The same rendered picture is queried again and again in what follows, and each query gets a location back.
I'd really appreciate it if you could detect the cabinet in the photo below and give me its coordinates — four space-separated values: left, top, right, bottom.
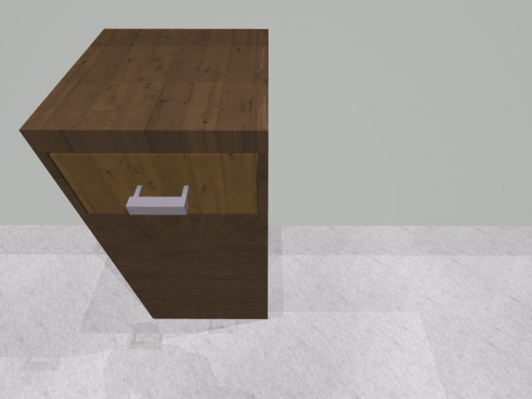
19 29 268 319

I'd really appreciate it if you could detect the handle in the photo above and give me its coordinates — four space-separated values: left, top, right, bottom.
126 185 190 215

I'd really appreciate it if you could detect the drawer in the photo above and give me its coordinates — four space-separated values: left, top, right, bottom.
50 153 259 214

